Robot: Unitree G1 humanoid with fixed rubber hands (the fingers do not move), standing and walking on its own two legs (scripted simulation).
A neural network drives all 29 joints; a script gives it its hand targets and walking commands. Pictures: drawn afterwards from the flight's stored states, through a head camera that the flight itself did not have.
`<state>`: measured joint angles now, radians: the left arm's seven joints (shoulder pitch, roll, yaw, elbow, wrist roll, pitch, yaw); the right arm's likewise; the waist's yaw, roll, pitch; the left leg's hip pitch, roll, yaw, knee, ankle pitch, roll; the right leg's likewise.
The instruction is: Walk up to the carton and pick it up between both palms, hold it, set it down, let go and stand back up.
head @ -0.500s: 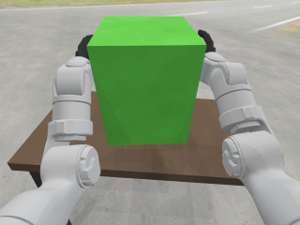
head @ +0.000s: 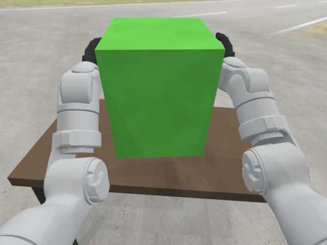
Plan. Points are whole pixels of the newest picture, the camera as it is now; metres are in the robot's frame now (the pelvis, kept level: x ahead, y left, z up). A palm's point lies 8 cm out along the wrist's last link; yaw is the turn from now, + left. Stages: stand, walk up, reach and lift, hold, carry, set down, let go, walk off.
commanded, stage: hold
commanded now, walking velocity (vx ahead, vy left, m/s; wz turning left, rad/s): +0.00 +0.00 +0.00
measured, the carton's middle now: (159, 87) +0.37 +0.01 +0.26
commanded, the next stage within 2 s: none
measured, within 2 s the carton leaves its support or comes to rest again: neither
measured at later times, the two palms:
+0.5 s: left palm (91, 71) +0.36 +0.16 +0.30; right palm (224, 66) +0.37 -0.13 +0.32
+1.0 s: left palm (88, 71) +0.36 +0.16 +0.30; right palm (224, 65) +0.36 -0.13 +0.33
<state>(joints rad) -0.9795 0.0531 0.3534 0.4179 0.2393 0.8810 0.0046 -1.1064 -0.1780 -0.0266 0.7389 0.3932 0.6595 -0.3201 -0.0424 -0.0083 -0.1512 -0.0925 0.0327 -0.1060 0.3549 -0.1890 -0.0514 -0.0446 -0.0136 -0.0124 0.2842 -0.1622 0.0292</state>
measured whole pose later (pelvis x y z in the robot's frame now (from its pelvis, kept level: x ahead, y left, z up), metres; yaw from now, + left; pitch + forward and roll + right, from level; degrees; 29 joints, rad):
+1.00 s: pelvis +0.00 +0.00 +0.00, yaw +0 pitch -5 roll -1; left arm -0.97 0.05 0.35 0.39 0.24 0.89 0.00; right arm -1.11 -0.18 -0.02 0.71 0.40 0.68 -0.33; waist -0.04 -0.01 -0.15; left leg -0.10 0.03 -0.11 0.36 -0.19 -0.05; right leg -0.04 -0.01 -0.01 0.28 -0.16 0.03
